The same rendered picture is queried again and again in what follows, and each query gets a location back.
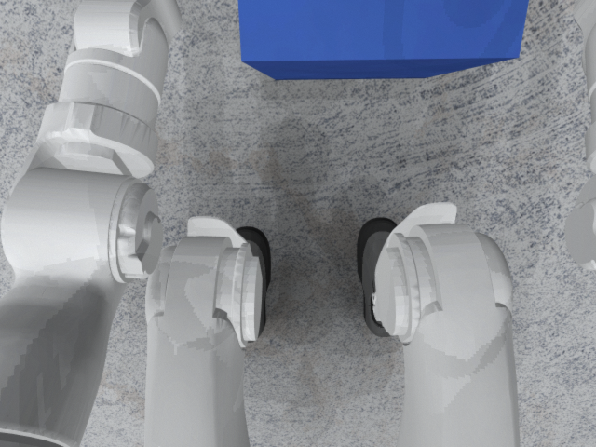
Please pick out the robot right upper arm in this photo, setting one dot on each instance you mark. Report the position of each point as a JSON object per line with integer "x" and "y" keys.
{"x": 580, "y": 227}

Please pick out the robot right forearm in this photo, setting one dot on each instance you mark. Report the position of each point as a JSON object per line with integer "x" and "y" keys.
{"x": 585, "y": 16}

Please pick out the left robot thigh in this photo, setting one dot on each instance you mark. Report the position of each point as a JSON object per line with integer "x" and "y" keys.
{"x": 194, "y": 388}

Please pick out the robot right foot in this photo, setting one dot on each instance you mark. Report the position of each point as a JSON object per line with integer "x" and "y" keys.
{"x": 372, "y": 238}

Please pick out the carton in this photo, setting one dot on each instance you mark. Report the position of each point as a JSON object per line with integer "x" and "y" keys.
{"x": 377, "y": 39}

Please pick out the robot left forearm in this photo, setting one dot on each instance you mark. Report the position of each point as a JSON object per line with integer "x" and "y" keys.
{"x": 104, "y": 120}

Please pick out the robot left upper arm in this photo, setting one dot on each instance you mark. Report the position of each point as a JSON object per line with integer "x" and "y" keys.
{"x": 75, "y": 240}

